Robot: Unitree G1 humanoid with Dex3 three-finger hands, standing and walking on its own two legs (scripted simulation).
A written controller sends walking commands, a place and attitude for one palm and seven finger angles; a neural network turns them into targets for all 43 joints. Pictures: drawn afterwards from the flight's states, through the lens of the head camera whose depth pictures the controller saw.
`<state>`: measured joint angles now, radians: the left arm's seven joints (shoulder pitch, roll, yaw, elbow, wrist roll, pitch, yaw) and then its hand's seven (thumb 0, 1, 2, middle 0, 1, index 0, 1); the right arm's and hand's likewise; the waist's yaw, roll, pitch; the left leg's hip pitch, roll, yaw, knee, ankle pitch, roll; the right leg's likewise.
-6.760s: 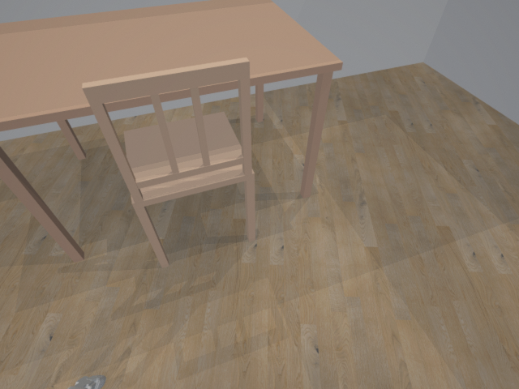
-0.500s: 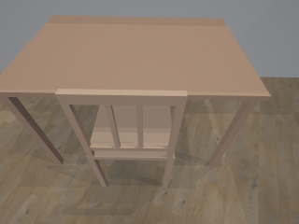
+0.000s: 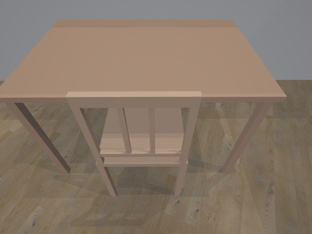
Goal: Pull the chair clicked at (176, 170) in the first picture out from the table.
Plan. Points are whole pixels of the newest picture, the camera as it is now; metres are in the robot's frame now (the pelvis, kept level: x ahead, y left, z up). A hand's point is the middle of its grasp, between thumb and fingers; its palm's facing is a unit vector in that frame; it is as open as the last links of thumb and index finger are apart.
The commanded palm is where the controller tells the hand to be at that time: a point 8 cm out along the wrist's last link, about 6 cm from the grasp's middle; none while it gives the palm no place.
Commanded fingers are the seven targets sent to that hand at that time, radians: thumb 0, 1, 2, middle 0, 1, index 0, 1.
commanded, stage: look again from close up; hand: left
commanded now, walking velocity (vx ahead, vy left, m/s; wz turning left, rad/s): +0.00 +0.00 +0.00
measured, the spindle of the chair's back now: (124, 132) +0.49 +0.15 -0.10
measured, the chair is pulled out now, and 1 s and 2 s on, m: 0.00 0.00 0.00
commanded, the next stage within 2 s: shuffle to correct the standing spot in 0.40 s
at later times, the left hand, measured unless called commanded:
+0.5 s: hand out of the picture -0.02 +0.16 -0.17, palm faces +0.02 -0.98 -0.19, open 7.4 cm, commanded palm none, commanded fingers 0.00 0.90 0.90 -0.20 -0.30 -0.20 -0.30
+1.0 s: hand out of the picture -0.03 +0.12 -0.18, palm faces +0.06 -0.98 -0.16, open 7.4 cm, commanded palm none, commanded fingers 0.00 0.90 0.90 -0.20 -0.30 -0.20 -0.30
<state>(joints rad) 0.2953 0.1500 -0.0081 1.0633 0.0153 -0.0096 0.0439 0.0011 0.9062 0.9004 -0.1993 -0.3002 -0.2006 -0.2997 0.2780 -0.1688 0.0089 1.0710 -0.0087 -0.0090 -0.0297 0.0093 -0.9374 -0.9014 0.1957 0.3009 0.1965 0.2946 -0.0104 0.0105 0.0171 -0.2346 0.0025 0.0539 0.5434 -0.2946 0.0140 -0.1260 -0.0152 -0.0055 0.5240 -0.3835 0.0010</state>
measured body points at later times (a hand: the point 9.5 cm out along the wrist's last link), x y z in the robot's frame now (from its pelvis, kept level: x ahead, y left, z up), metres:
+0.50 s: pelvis -0.01 +0.00 +0.01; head +0.00 +0.00 +0.46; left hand -0.02 +0.22 -0.15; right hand +0.01 -0.23 -0.15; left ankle +0.00 +0.11 -0.73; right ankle -0.06 -0.12 -0.73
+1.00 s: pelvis +0.04 -0.04 -0.01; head +0.06 -0.03 +0.44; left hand -0.03 +0.17 -0.17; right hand +0.05 -0.26 -0.16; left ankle +0.02 +0.08 -0.73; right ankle -0.06 -0.12 -0.72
